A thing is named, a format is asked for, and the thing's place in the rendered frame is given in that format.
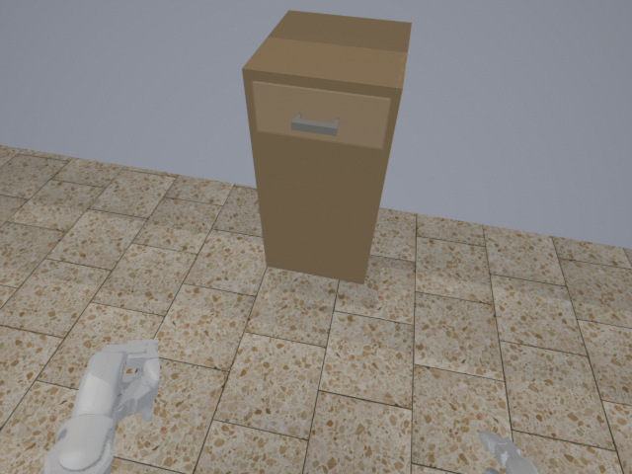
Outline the cabinet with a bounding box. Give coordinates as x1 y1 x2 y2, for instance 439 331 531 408
242 10 412 284

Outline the robot left hand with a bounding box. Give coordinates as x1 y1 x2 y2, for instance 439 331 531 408
71 340 160 424

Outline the drawer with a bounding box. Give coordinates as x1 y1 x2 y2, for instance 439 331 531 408
253 81 390 148

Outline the robot left forearm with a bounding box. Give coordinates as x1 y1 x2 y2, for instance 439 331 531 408
43 414 116 474

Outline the robot right hand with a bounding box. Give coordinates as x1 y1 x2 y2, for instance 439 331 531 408
479 431 539 474

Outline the handle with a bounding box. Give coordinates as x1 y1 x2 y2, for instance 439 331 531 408
291 112 340 136

